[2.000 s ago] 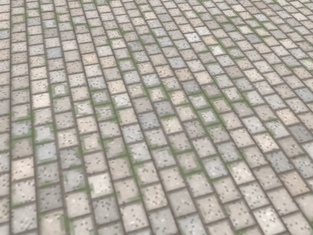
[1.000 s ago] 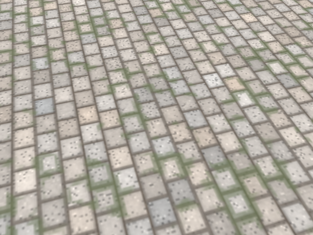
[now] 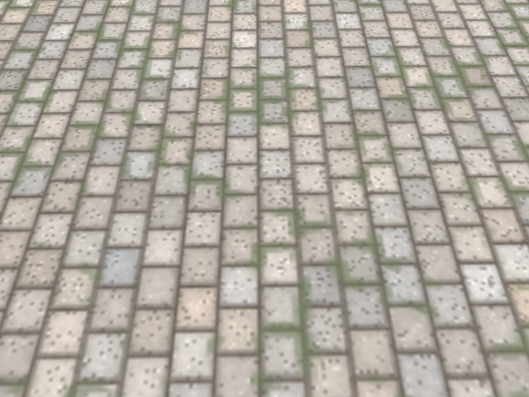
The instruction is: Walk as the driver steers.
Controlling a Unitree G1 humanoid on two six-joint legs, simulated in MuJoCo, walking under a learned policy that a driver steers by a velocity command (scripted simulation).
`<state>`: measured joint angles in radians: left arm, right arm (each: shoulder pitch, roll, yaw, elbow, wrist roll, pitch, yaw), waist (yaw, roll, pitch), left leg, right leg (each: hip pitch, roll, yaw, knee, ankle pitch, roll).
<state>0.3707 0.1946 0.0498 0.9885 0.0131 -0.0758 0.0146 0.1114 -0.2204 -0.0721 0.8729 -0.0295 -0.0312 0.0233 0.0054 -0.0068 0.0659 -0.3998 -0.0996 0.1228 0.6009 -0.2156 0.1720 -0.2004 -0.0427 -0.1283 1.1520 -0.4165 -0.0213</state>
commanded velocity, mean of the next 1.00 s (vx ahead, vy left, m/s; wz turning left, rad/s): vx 0.43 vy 0.00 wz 0.14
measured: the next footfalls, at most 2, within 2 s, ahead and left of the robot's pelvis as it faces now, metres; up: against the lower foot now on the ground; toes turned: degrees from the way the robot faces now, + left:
right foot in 0.48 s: +0.45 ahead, -0.08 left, +0.00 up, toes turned +9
left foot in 0.96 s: +0.64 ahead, +0.14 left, +0.00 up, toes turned +6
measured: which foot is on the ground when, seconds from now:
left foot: down 0.00-0.48, up 0.50-0.94, down 0.96-1.00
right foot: up 0.00-0.46, down 0.48-0.98, up 1.00-1.00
